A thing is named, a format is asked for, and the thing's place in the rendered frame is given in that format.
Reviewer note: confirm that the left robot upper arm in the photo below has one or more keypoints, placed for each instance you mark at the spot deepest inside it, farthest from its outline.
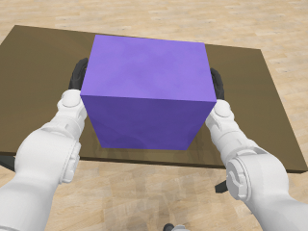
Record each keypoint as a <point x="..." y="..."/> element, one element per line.
<point x="47" y="161"/>

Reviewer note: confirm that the right robot hand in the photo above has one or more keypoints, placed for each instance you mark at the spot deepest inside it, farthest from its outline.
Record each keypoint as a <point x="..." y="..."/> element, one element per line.
<point x="218" y="85"/>

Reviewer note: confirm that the left robot hand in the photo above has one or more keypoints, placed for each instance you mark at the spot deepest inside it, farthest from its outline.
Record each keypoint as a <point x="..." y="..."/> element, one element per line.
<point x="78" y="75"/>

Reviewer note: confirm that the robot left forearm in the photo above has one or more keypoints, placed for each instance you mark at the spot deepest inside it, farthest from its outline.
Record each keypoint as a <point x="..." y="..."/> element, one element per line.
<point x="69" y="121"/>

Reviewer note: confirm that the table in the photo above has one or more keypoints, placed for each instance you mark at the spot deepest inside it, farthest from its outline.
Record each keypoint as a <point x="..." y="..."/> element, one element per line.
<point x="36" y="66"/>

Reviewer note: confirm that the carton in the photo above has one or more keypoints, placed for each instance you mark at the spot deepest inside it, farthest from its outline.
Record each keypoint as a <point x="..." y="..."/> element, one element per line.
<point x="147" y="93"/>

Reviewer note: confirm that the robot right forearm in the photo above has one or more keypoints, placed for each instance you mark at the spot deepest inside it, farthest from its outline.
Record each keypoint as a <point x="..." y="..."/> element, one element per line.
<point x="228" y="138"/>

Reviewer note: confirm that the right robot upper arm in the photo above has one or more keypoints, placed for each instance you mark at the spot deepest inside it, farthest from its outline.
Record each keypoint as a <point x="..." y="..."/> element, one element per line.
<point x="261" y="183"/>

